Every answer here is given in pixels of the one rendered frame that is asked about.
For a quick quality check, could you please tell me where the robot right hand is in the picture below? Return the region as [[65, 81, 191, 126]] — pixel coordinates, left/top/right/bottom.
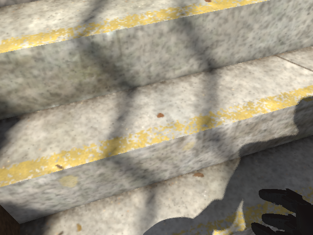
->
[[251, 188, 313, 235]]

